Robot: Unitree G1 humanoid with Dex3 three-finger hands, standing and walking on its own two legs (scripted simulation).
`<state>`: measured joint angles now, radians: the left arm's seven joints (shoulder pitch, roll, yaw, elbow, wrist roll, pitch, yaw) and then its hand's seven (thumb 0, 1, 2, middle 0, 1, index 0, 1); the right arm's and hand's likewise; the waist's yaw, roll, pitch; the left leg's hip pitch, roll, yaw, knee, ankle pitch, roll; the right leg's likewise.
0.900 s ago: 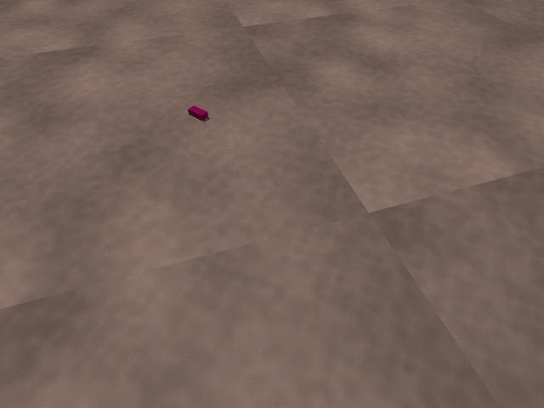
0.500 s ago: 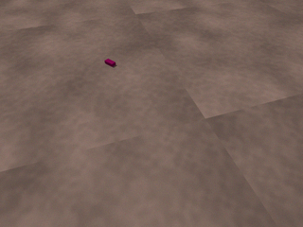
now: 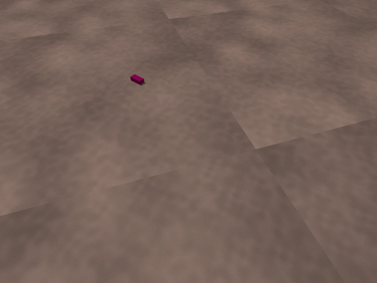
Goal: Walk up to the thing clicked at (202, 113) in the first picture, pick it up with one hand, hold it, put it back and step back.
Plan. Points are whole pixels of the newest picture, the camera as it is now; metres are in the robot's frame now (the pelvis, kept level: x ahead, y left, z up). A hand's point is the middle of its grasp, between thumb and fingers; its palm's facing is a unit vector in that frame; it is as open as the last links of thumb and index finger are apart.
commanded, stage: stand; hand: left
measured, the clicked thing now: (137, 79) +1.96 +0.45 -0.76
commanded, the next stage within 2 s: walk up in 0.22 s
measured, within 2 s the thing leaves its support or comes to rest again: neither
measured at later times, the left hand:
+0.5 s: hand out of the picture +0.08 +0.35 -0.15, palm faces -0.09 -0.90 -0.43, open 7.4 cm
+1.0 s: hand (79, 170) +0.47 +0.34 -0.12, palm faces -0.28 -0.82 -0.50, open 7.3 cm
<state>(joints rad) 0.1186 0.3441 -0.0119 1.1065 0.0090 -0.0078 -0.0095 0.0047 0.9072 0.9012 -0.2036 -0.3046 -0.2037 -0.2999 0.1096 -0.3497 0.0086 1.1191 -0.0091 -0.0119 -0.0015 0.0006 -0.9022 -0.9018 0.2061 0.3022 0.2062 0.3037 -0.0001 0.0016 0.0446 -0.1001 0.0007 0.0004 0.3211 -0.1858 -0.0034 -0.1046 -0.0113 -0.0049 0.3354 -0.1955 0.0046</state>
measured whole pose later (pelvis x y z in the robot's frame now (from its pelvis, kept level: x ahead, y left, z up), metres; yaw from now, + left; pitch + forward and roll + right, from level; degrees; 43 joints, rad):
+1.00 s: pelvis +0.26 +0.10 -0.03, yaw -16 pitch -2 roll -1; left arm 0.17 0.43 0.06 0.90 0.00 -0.10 -0.02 0.00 0.91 0.90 -0.20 -0.30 -0.21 -0.30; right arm 0.32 -0.44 -0.09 0.92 -0.05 0.02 0.10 0.01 -0.90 -0.90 0.20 0.30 0.20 0.30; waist -0.06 0.12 0.04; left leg -0.27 0.03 0.03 1.01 -0.47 0.01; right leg -0.36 -0.02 -0.11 0.67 -0.28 -0.04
